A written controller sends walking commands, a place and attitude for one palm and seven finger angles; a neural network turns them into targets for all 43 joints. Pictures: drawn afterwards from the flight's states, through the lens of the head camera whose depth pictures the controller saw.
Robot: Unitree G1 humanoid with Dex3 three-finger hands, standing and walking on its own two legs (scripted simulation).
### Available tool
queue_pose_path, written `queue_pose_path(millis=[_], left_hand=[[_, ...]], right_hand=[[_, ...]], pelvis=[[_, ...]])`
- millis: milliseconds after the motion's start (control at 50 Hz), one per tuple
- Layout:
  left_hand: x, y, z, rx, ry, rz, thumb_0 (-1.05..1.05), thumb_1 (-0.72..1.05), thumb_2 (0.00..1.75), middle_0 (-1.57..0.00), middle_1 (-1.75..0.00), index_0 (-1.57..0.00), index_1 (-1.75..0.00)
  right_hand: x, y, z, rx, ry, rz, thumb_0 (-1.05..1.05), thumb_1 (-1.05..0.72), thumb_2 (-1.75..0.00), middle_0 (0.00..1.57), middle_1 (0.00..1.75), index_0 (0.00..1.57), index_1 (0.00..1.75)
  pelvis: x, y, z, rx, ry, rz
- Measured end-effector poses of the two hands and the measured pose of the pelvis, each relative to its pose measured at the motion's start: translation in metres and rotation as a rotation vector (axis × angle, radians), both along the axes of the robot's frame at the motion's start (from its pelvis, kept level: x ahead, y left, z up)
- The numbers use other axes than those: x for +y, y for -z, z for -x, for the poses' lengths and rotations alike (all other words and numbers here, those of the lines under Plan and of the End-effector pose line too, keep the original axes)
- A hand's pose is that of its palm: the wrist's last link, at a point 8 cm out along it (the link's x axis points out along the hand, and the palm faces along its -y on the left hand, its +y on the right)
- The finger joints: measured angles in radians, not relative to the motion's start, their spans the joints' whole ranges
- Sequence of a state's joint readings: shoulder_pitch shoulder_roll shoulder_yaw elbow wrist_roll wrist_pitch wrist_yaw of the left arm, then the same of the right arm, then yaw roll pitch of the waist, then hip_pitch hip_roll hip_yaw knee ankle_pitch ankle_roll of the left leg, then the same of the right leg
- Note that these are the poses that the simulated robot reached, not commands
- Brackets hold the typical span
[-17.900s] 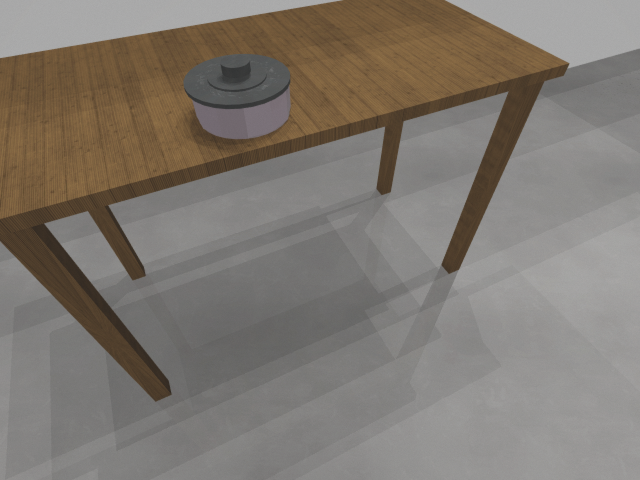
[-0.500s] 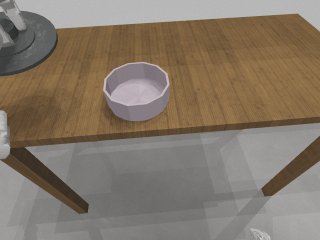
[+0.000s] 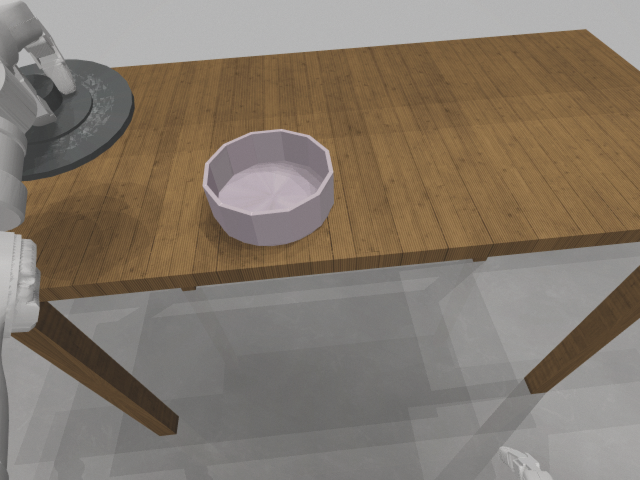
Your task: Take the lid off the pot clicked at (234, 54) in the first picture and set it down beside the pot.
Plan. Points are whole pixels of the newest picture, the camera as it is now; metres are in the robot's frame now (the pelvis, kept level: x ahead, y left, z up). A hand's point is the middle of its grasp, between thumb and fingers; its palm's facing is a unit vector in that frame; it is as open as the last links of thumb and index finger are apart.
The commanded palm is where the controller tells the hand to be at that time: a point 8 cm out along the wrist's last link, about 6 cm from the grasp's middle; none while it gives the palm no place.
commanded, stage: lower the lid onto the table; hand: left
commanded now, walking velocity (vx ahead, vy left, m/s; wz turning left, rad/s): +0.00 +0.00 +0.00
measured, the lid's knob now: (32, 96) +0.47 +0.31 +0.26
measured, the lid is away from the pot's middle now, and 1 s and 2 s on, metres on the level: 0.24 0.25 0.25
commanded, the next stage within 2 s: none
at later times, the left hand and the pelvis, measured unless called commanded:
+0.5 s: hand (30, 132) +0.43 +0.31 +0.24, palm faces -0.24 -0.16 -0.96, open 7.6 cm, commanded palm +0.42 +0.30 +0.31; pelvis +0.00 +0.00 +0.00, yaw +0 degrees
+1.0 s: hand (56, 154) +0.44 +0.31 +0.20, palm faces -0.31 -0.18 -0.93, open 7.6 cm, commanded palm +0.43 +0.31 +0.27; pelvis +0.00 +0.00 +0.00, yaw +0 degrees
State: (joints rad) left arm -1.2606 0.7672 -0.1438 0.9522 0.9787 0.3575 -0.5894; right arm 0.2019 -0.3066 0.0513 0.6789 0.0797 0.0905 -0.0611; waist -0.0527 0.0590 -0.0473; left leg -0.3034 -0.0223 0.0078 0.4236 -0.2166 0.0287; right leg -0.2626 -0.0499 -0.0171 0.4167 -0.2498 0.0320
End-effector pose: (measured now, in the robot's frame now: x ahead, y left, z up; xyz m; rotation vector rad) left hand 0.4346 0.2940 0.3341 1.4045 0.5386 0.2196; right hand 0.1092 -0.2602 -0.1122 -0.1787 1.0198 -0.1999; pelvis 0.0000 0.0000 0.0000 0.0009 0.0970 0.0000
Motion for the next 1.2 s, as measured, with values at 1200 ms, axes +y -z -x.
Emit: queue_pose_path(millis=[1200], left_hand=[[0.018,0.089,-0.005,0.161,0.099,0.039,0.04,0.18,0.88,-0.54,-0.9,-0.69,-0.96]], right_hand=[[-0.007,-0.002,0.031,0.076,0.066,0.053,0.01,-0.9,-0.9,0.2,0.3,0.2,0.3]], pelvis=[[0.006,0.002,0.003,0.006,0.008,0.013]])
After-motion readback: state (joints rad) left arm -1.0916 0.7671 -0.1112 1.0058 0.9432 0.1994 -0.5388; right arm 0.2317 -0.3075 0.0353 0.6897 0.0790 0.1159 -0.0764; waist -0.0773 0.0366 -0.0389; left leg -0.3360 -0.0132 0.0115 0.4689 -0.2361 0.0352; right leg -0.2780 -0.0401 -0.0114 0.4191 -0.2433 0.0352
